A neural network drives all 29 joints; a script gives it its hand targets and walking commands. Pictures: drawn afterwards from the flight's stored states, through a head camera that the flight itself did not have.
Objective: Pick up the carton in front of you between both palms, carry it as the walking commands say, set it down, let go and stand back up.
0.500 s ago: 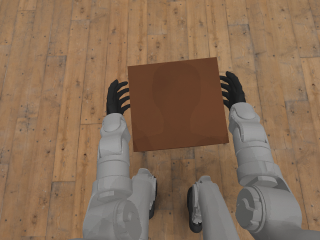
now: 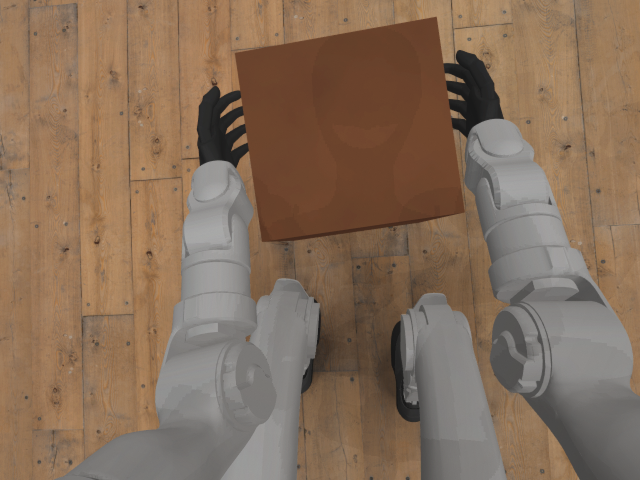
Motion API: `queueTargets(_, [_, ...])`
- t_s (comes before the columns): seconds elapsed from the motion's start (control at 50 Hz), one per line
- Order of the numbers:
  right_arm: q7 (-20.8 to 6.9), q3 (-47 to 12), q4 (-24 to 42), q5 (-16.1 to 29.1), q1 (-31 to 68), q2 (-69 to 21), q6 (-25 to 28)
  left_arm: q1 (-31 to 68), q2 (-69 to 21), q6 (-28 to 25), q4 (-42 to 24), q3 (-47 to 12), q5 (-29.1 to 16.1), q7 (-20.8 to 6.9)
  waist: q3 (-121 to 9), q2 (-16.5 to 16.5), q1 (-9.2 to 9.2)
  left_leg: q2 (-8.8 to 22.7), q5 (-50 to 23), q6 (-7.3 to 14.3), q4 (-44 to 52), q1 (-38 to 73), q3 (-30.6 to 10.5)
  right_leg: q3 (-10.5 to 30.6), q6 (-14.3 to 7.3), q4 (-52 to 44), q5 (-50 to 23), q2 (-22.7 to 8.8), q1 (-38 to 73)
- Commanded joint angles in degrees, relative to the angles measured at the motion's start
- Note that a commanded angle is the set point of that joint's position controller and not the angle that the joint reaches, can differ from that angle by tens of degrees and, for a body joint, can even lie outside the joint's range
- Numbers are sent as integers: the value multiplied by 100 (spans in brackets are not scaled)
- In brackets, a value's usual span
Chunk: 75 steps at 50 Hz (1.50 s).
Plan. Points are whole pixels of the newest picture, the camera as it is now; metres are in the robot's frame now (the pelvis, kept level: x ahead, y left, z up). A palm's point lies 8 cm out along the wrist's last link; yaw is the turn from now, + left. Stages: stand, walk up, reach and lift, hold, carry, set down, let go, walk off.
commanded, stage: set down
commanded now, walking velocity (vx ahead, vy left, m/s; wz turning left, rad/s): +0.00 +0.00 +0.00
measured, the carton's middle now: (347, 156) +0.48 +0.04 -0.18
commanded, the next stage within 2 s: none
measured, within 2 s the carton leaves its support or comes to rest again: rests again in 1.32 s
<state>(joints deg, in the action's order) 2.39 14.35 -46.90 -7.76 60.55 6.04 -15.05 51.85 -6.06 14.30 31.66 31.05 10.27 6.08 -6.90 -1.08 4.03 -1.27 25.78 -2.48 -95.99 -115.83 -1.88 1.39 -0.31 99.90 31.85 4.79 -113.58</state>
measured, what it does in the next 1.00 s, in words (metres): lowers itself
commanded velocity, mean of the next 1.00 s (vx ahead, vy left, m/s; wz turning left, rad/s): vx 0.00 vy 0.00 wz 0.00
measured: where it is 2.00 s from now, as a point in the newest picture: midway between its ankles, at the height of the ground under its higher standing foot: (354, 374)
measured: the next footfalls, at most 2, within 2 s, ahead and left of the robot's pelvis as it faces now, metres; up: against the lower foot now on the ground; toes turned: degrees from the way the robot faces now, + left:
none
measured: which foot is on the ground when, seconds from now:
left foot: down 0.00-1.00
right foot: down 0.00-1.00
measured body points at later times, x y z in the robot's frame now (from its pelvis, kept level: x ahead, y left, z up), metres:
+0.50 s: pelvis -0.02 +0.00 -0.10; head +0.34 -0.01 +0.17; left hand +0.48 +0.21 -0.25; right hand +0.55 -0.09 -0.27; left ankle +0.11 +0.13 -0.47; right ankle +0.08 -0.11 -0.47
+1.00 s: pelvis -0.02 -0.01 -0.13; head +0.34 -0.02 +0.14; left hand +0.49 +0.22 -0.28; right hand +0.55 -0.08 -0.31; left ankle +0.11 +0.13 -0.47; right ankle +0.08 -0.11 -0.47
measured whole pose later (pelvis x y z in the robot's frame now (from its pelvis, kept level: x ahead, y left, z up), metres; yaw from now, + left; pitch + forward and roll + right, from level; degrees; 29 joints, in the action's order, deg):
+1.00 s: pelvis -0.02 -0.01 -0.13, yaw +2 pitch +41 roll +4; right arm 4.5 0.9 -66.6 -1.9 84.8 17.4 -11.7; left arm 73.9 5.9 10.5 52.5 28.7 0.3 6.0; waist 12.6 1.7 8.7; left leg -2.8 28.2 -5.2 -119.6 -132.6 -1.8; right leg 0.6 -1.5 125.7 35.3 5.2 -131.3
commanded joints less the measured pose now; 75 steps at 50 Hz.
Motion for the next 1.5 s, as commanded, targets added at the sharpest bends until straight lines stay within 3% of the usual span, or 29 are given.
queueTargets(0.0, [-1115,-2333,422,592,3598,-5264,300,3899,-4747,-31,125,-3174,-583,-1083,-6099,-469,239,-785,-1692,-103,215,3611,586,-157,112,-882,-1570,593,2642])
queueTargets(0.18, [-1207,-1989,-130,565,4199,-4716,307,4759,-4429,-30,188,-2929,-641,-1008,-5832,-286,195,-718,-1456,-131,-404,3331,634,-258,-11,-217,-1118,529,1673])
queueTargets(0.4, [-1177,-2519,-319,1145,5044,-4220,469,5565,-3759,-233,179,-2995,-1092,-954,-5842,-502,498,-572,-1717,-140,-1250,3067,721,-217,13,660,-1377,378,1661])
queueTargets(0.5, [-1106,-2554,-328,1118,5291,-3979,649,5083,-4021,-265,930,-2582,-1276,-1104,-5293,-818,379,-556,-1930,-119,-1588,2525,668,-174,-24,908,-1639,307,1582])
queueTargets(0.64, [-961,-2663,-105,1094,5234,-4137,710,5096,-4204,-270,995,-2642,-1625,-1334,-5419,-1016,185,-550,-2198,-155,-1911,1878,737,-111,-46,1139,-2414,271,2230])
queueTargets(0.88, [-944,-2438,-544,1057,5280,-3835,806,5204,-3682,-440,1317,-2198,-1453,-1326,-4347,-888,383,-493,-1768,-123,-2040,1334,773,44,-81,1208,-1889,253,1665])
queueTargets(1.12, [-1111,-1902,-1212,635,5058,-3187,739,5102,-3256,-423,1994,-1589,-1107,-1391,-3046,-761,217,-514,-1114,-23,-2038,914,647,56,-230,1222,-1074,177,684])
queueTargets(1.48, [-1099,-1347,-1620,-67,4222,-2316,602,4873,-2376,-536,2341,-1134,-951,-1406,-2053,-413,-191,-531,-852,-89,-2147,377,552,268,-352,1286,-1120,64,484])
